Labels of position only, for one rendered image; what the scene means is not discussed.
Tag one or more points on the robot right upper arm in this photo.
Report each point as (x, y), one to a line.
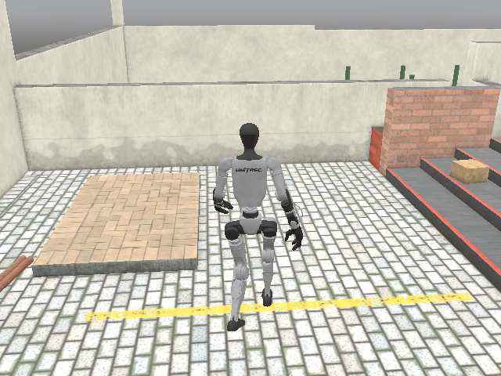
(278, 178)

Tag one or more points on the robot left upper arm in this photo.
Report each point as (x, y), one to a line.
(222, 175)

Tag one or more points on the left robot hand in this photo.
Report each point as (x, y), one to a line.
(225, 205)

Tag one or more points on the right robot hand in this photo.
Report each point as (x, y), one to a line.
(299, 236)

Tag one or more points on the robot left forearm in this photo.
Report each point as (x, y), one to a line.
(217, 202)

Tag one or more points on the right robot shin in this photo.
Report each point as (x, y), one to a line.
(268, 274)

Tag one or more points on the left robot foot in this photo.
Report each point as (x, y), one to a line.
(234, 326)

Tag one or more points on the robot right forearm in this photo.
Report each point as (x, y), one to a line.
(289, 211)

